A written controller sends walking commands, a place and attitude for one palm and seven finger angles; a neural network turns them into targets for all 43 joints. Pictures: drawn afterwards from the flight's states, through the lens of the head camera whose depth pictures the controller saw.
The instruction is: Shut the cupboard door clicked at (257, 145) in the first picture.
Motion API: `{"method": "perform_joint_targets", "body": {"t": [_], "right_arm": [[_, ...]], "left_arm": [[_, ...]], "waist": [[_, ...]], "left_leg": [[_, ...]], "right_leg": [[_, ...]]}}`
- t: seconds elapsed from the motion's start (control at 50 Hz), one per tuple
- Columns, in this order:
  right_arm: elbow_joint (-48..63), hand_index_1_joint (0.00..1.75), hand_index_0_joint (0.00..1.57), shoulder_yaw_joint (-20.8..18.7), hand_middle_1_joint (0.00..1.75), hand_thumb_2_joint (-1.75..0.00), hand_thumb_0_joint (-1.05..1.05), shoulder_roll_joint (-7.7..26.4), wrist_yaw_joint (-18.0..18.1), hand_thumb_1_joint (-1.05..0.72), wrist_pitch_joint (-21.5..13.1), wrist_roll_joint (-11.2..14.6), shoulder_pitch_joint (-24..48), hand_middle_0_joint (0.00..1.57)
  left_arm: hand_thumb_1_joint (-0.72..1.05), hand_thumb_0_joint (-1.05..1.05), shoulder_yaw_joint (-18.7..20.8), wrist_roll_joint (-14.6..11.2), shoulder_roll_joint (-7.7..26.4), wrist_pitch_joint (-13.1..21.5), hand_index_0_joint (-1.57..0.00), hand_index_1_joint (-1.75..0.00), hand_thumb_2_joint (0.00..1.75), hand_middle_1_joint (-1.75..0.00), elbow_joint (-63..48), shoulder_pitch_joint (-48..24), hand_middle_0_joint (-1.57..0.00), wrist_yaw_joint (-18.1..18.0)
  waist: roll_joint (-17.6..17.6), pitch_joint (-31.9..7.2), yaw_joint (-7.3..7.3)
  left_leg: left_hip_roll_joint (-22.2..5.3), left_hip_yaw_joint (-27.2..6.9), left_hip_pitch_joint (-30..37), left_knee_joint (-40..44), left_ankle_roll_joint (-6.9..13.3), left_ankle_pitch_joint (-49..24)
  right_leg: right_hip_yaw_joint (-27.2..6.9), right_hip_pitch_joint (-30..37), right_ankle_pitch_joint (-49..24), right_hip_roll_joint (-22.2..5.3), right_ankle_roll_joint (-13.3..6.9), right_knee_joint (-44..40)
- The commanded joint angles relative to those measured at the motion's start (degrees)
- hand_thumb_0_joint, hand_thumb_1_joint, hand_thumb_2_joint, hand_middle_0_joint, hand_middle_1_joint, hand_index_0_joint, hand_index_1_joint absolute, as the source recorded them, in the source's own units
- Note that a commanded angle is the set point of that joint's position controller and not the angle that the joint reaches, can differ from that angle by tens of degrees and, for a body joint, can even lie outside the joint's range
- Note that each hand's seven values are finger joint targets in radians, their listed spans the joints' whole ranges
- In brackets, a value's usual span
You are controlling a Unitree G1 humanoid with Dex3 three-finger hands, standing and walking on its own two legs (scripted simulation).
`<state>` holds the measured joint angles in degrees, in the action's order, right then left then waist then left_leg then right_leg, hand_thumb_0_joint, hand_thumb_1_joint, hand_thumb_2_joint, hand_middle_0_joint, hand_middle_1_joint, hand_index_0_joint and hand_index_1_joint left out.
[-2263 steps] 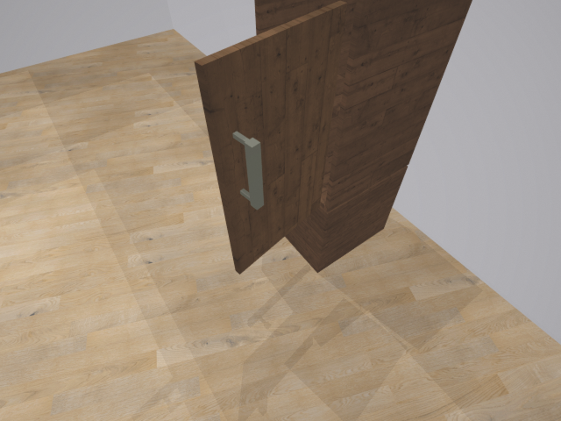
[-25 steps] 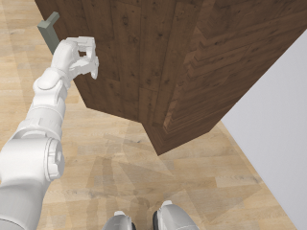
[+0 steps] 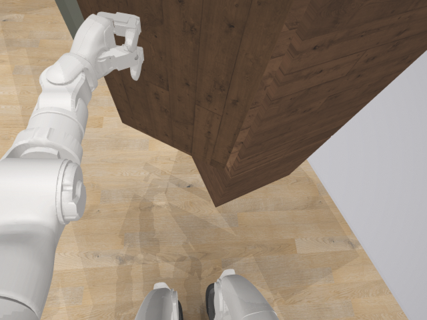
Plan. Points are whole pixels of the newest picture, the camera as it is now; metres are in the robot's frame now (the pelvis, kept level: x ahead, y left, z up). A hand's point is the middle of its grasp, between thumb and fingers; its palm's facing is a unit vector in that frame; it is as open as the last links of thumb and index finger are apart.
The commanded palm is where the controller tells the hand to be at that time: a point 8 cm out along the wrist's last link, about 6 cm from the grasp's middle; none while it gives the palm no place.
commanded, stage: push the door shut along its arc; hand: left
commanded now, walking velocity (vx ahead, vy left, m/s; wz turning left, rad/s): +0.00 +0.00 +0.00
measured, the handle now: (87, 27) +0.61 +0.15 +0.10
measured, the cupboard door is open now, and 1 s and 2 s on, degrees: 40 29 29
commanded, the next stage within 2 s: pull the fist back off the door in 0.08 s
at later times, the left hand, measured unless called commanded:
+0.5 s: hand (162, 50) +0.57 +0.03 +0.09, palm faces -0.04 -1.00 -0.04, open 3.1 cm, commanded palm +0.53 +0.08 +0.10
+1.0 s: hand (156, 92) +0.47 +0.04 +0.10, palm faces -0.05 -1.00 -0.03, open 3.1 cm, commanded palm +0.45 +0.09 +0.10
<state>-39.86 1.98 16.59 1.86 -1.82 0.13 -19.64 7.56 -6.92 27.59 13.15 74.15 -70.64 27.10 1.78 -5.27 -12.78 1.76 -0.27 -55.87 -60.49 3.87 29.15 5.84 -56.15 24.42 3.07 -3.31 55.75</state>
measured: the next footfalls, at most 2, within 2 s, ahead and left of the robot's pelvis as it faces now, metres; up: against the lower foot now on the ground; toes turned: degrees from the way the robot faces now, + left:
none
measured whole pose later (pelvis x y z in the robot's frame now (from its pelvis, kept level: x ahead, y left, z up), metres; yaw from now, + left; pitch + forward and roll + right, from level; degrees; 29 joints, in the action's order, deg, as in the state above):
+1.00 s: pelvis +0.00 -0.01 +0.02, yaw -1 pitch +18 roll -1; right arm -36.3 -1.5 15.5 -4.3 1.1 -1.0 -20.3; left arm 8.3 -2.4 8.7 26.0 60.0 -45.6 -4.5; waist 1.7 -6.7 -7.4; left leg 1.5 1.8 -43.1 -52.1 2.9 26.6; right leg 3.1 -45.3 22.5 3.7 -3.8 50.1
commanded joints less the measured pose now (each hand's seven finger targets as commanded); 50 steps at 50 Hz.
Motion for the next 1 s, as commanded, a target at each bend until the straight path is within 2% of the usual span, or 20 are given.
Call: {"method": "perform_joint_targets", "body": {"t": [0.0,0.02,0.1,0.16,0.18,0.2,0.22,0.24,0.3,0.36,0.42,0.48,0.52,0.56,0.66,0.7,0.74,0.8,0.86,0.98], "right_arm": [[0.63,0.30,0.20,-3.54,0.30,-0.90,0.00,10.59,0.76,-0.90,-1.06,-0.48,-12.64,0.20],[0.43,0.30,0.20,-3.58,0.30,-0.90,0.00,10.43,0.72,-0.90,-1.33,-0.36,-12.73,0.20],[0.16,0.30,0.20,-3.64,0.30,-0.90,0.00,10.71,0.55,-0.90,-1.41,-0.78,-13.56,0.20],[-0.53,0.30,0.20,-3.60,0.30,-0.90,0.00,10.53,0.44,-0.90,-1.46,-0.93,-13.69,0.20],[1.62,0.30,0.20,-2.82,0.30,-0.90,0.00,8.89,-0.56,-0.90,-1.91,-1.31,-16.86,0.20],[2.00,0.30,0.20,-2.61,0.30,-0.90,0.00,8.62,-2.02,-0.90,-1.93,-1.88,-17.66,0.20],[2.57,0.30,0.20,-3.05,0.30,-0.90,0.00,8.49,-3.18,-0.90,-1.82,-2.60,-19.04,0.20],[3.02,0.30,0.20,-3.39,0.30,-0.90,0.00,8.19,-4.48,-0.90,-1.60,-3.66,-19.45,0.20],[2.99,0.30,0.20,-4.48,0.30,-0.90,0.00,7.90,-7.84,-0.90,-0.65,-5.89,-21.20,0.20],[3.06,0.30,0.20,-5.15,0.30,-0.90,0.00,8.44,-8.79,-0.90,1.18,-5.23,-21.99,0.20],[3.64,0.30,0.20,-5.04,0.30,-0.90,0.00,8.61,-8.09,-0.90,2.38,-4.02,-21.99,0.20],[4.82,0.30,0.20,-4.61,0.30,-0.90,0.00,8.03,-7.43,-0.90,2.54,-3.50,-20.76,0.20],[5.37,0.30,0.20,-4.57,0.30,-0.90,0.00,7.47,-7.38,-0.90,2.00,-3.38,-20.01,0.20],[5.49,0.30,0.20,-4.80,0.30,-0.90,0.00,7.20,-7.55,-0.90,1.94,-3.41,-19.57,0.20],[5.94,0.30,0.20,-5.39,0.30,-0.90,0.00,7.10,-7.69,-0.90,2.58,-2.53,-17.94,0.20],[6.25,0.30,0.20,-5.69,0.30,-0.90,0.00,7.19,-7.36,-0.90,2.78,-2.29,-17.22,0.20],[6.75,0.30,0.20,-5.73,0.30,-0.90,0.00,6.61,-7.13,-0.90,2.38,-2.19,-15.59,0.20],[6.59,0.30,0.20,-6.06,0.30,-0.90,0.00,6.28,-6.92,-0.90,1.97,-2.12,-13.88,0.20],[6.34,0.30,0.20,-6.20,0.30,-0.90,0.00,5.97,-6.57,-0.90,1.84,-1.53,-11.91,0.20],[6.84,0.30,0.20,-5.46,0.30,-0.90,0.00,5.88,-5.38,-0.90,1.84,-0.84,-8.35,0.20]], "left_arm": [[0.90,0.00,0.51,-0.42,3.70,2.85,-1.30,-1.50,0.90,-1.50,-12.69,-37.65,-1.30,0.39],[0.90,0.00,-0.23,-0.60,1.89,2.82,-1.30,-1.50,0.90,-1.50,-12.39,-38.10,-1.30,0.50],[0.90,0.00,0.50,0.62,4.35,1.64,-1.30,-1.50,0.90,-1.50,-12.33,-40.52,-1.30,0.42],[0.90,0.00,-0.93,1.14,2.01,0.79,-1.30,-1.50,0.90,-1.50,-10.72,-41.67,-1.30,0.26],[0.90,0.00,13.02,-3.40,5.85,-0.66,-1.30,-1.50,0.90,-1.50,-8.46,-40.40,-1.30,-11.70],[0.90,0.00,10.61,-1.76,2.98,-1.22,-1.30,-1.50,0.90,-1.50,-7.25,-37.61,-1.30,-17.69],[0.90,0.00,12.16,-1.07,1.70,-0.33,-1.30,-1.50,0.90,-1.50,-7.59,-35.58,-1.30,-22.47],[0.90,0.00,11.11,0.46,-0.72,1.54,-1.30,-1.50,0.90,-1.50,-11.66,-36.51,-1.30,-27.20],[0.90,0.00,8.82,8.78,-1.84,8.65,-1.30,-1.50,0.90,-1.50,-16.52,-33.42,-1.30,-37.35],[0.90,0.00,6.72,12.32,-0.97,10.92,-1.30,-1.50,0.90,-1.50,-16.04,-30.47,-1.30,-36.27],[0.90,0.00,8.87,10.38,1.42,9.81,-1.30,-1.50,0.90,-1.50,-14.63,-29.13,-1.30,-34.00],[0.90,0.00,12.66,7.53,3.57,10.74,-1.30,-1.50,0.90,-1.50,-15.29,-24.41,-1.30,-33.40],[0.90,0.00,11.40,6.88,1.00,12.95,-1.30,-1.50,0.90,-1.50,-16.76,-22.15,-1.30,-33.23],[0.90,0.00,11.35,7.19,0.33,14.86,-1.30,-1.50,0.90,-1.50,-17.14,-15.40,-1.30,-33.15],[0.90,0.00,7.46,6.33,-5.54,13.80,-1.30,-1.50,0.90,-1.50,-14.28,-6.53,-1.30,-31.79],[0.90,0.00,7.96,5.24,-5.23,13.98,-1.30,-1.50,0.90,-1.50,-16.77,-6.90,-1.30,-31.65],[0.90,0.00,5.60,4.46,-7.72,15.97,-1.30,-1.50,0.90,-1.50,-23.45,-9.07,-1.30,-31.56],[0.90,0.00,4.30,4.05,-9.23,17.93,-1.30,-1.50,0.90,-1.50,-26.65,-6.37,-1.30,-31.68],[0.90,0.00,0.73,4.35,-12.61,18.08,-1.30,-1.50,0.90,-1.50,-27.96,-4.36,-1.30,-31.65],[0.90,0.00,0.55,3.67,-12.17,16.60,-1.30,-1.50,0.90,-1.50,-26.88,-3.61,-1.30,-32.45]], "waist": [[8.54,-31.53,-6.61],[10.46,-32.39,-6.71],[9.37,-34.09,-7.36],[10.45,-34.36,-7.85],[11.43,-33.54,-5.12],[11.31,-33.40,-5.21],[8.17,-34.74,-5.16],[10.12,-36.83,-5.03],[10.18,-40.06,-3.90],[8.23,-40.98,-3.57],[6.77,-38.42,-3.05],[3.75,-35.96,-0.97],[3.04,-33.11,-0.68],[3.18,-32.17,1.21],[-0.67,-25.71,1.65],[-2.44,-25.58,1.86],[1.84,-28.66,2.36],[0.87,-29.51,2.91],[1.80,-28.10,2.81],[-2.16,-24.00,3.13]], "left_leg": [[-1.89,-5.71,26.73,1.48,-0.82,-30.08],[-1.92,-6.11,28.85,0.93,-0.70,-32.96],[-1.90,-5.77,26.60,-0.22,-0.65,-31.60],[-2.04,-6.35,28.15,-1.06,-0.71,-33.08],[-2.86,-6.98,21.89,-0.07,-2.08,-31.24],[-2.97,-7.44,20.72,1.20,-2.49,-31.64],[-3.06,-8.30,21.77,1.49,-2.58,-33.51],[-2.97,-7.81,23.36,1.39,-2.84,-36.00],[-2.81,-6.81,25.10,0.47,-3.56,-38.88],[-2.53,-6.21,25.54,2.57,-3.23,-38.11],[-1.94,-4.79,23.90,5.49,-2.60,-32.98],[-1.19,-2.89,20.51,7.89,-2.13,-28.74],[-1.03,-2.19,20.20,8.60,-1.92,-28.37],[-0.87,-1.52,20.17,9.16,-2.06,-29.19],[-0.32,0.18,17.81,11.03,-1.76,-25.15],[-0.22,0.39,17.85,11.62,-1.61,-23.91],[-0.25,0.07,22.26,11.44,-1.85,-26.08],[-0.31,0.16,23.96,11.08,-1.83,-26.74],[-0.62,-0.27,26.48,11.21,-2.08,-26.99],[-0.23,-0.23,23.61,13.17,-1.91,-21.06]], "right_leg": [[-3.96,3.61,-18.66,0.61,0.63,-3.66],[-3.62,1.18,-18.92,0.80,0.48,-2.78],[-3.81,2.28,-19.35,0.94,0.62,-2.27],[-3.39,-0.86,-18.54,1.22,0.64,-1.62],[-4.31,2.95,-19.90,0.22,0.75,-2.41],[-4.55,4.21,-20.29,0.25,1.28,-2.17],[-4.12,4.58,-20.82,0.27,1.67,-1.77],[-4.56,5.01,-22.79,0.09,1.99,-1.80],[-4.34,7.20,-26.14,0.02,2.24,-1.60],[-4.78,12.51,-28.29,0.11,2.23,-3.27],[-5.23,17.86,-28.38,0.22,2.10,-5.74],[-6.00,23.75,-28.71,0.37,2.18,-7.77],[-6.08,24.34,-29.44,0.29,2.20,-8.26],[-6.26,25.58,-30.52,0.22,2.04,-8.23],[-6.69,26.75,-29.37,-0.12,2.31,-10.28],[-6.98,28.23,-29.02,-0.31,2.43,-10.91],[-6.82,27.53,-29.91,-0.46,2.24,-10.19],[-6.96,27.87,-30.54,-0.55,2.38,-10.01],[-6.39,25.26,-29.31,-0.62,2.35,-9.97],[-6.78,26.43,-24.98,-1.11,2.47,-11.33]]}}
